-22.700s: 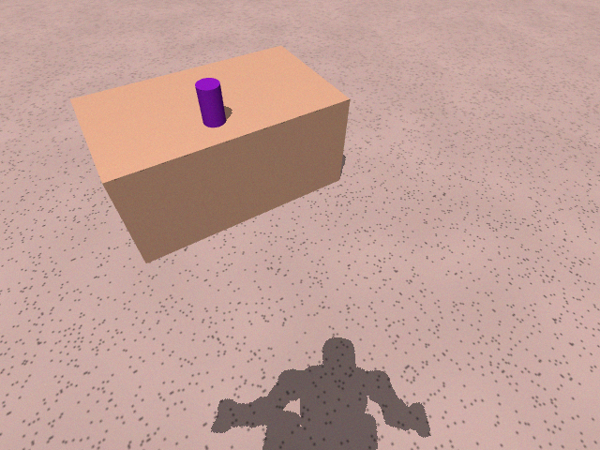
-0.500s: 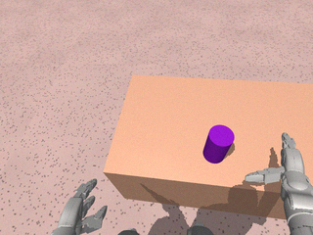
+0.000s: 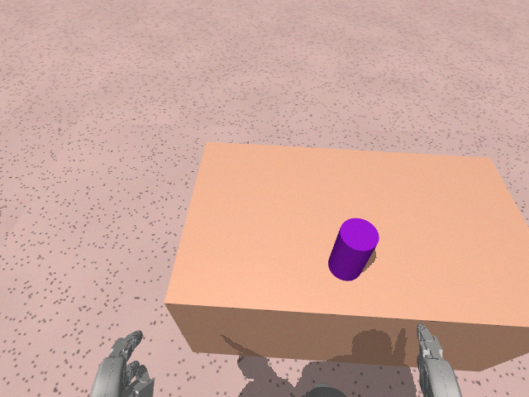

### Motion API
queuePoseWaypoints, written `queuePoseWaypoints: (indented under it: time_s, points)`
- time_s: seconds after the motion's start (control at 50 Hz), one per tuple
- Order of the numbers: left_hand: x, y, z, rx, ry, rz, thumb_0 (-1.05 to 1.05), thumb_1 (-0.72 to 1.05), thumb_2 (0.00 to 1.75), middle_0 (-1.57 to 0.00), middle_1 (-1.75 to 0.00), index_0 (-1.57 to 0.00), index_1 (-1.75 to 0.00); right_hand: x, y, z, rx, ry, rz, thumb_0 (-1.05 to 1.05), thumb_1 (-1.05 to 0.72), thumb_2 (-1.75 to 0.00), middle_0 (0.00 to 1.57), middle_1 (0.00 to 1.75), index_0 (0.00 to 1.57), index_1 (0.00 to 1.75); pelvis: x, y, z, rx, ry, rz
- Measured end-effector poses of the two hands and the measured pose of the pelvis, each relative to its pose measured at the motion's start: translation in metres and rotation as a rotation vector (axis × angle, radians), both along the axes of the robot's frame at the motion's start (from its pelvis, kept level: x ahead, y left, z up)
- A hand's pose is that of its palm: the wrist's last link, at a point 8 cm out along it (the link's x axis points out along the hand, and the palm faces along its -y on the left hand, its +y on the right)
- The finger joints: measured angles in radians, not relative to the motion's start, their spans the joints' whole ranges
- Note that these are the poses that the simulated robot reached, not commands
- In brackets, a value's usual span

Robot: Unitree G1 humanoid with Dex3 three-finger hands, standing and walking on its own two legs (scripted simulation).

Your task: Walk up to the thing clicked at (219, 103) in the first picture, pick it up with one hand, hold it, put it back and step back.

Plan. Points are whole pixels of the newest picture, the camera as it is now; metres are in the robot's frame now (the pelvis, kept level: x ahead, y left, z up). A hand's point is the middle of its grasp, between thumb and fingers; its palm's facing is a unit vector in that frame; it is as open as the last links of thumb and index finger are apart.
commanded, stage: home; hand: right
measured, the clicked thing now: (351, 250) +0.47 -0.19 -0.20
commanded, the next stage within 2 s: stand in 1.90 s
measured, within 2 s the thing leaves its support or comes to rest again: neither
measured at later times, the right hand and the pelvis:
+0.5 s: hand (391, 383) +0.17 -0.17 -0.06, palm faces +0.13 +0.95 -0.27, open 17.4 cm; pelvis +0.00 +0.01 +0.00, yaw +0 degrees
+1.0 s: hand out of the picture +0.13 -0.24 -0.11, palm faces -0.04 +0.93 -0.37, open 17.3 cm; pelvis +0.01 -0.01 +0.01, yaw +0 degrees
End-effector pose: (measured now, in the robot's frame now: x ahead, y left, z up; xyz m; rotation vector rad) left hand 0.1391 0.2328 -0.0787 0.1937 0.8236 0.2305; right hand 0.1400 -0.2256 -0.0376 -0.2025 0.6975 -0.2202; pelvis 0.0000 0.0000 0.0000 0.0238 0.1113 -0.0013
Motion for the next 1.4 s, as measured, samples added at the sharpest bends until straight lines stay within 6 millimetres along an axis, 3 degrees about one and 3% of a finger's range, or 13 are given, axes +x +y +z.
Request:
queuePoseWaypoints:
  time_s: [0.3, 0.78, 0.84, 0.94, 1.08, 1.24, 1.4]
  points:
    - [0.004, 0.017, 0.007, 0.026, -0.110, -0.016, 0.02, 0.90, 0.91, -0.21, -0.30, -0.21, -0.30, 0.001, 0.015, 0.006, -0.006, -0.012, 0.002, -0.01, 0.53, -0.05, 0.05, 0.06, 0.06, 0.06, -0.007, 0.012, -0.001, -0.011, -0.013, -0.001]
    - [0.013, 0.000, 0.012, 0.045, -0.119, -0.016, 0.02, 0.90, 0.91, -0.21, -0.30, -0.21, -0.31, 0.016, -0.003, 0.005, -0.011, 0.014, 0.001, -0.01, 0.52, -0.06, 0.05, 0.06, 0.06, 0.06, 0.005, -0.003, 0.001, 0.004, -0.011, 0.004]
    - [0.012, 0.001, 0.003, 0.073, -0.030, -0.122, 0.01, 0.90, 0.91, -0.21, -0.30, -0.21, -0.31, 0.015, -0.012, -0.008, -0.066, 0.060, 0.102, 0.00, 0.52, -0.06, 0.05, 0.06, 0.06, 0.06, 0.003, -0.005, 0.004, -0.002, -0.050, 0.002]
    - [-0.003, 0.016, -0.008, 0.055, 0.113, -0.136, 0.01, 0.90, 0.91, -0.21, -0.30, -0.21, -0.31, -0.006, -0.044, -0.028, -0.098, 0.209, 0.120, 0.00, 0.51, -0.06, 0.06, 0.06, 0.06, 0.06, 0.006, -0.007, 0.010, -0.016, -0.084, 0.004]
    - [-0.034, 0.035, -0.013, 0.049, 0.259, -0.070, 0.01, 0.90, 0.91, -0.21, -0.31, -0.21, -0.31, -0.047, -0.073, -0.036, -0.115, 0.378, 0.045, 0.00, 0.51, -0.06, 0.05, 0.06, 0.06, 0.06, 0.014, -0.012, 0.021, -0.021, -0.113, 0.002]
    - [-0.062, 0.036, -0.011, 0.028, 0.377, -0.029, 0.01, 0.90, 0.91, -0.20, -0.30, -0.21, -0.31, -0.080, -0.081, -0.036, -0.102, 0.510, -0.004, 0.00, 0.51, -0.06, 0.05, 0.06, 0.06, 0.06, 0.015, -0.015, 0.036, -0.026, -0.144, 0.004]
    - [-0.073, 0.037, -0.008, 0.012, 0.410, -0.011, 0.01, 0.90, 0.91, -0.21, -0.31, -0.21, -0.31, -0.091, -0.078, -0.031, -0.096, 0.550, -0.011, 0.00, 0.51, -0.06, 0.05, 0.06, 0.06, 0.06, 0.010, -0.013, 0.045, -0.029, -0.169, 0.004]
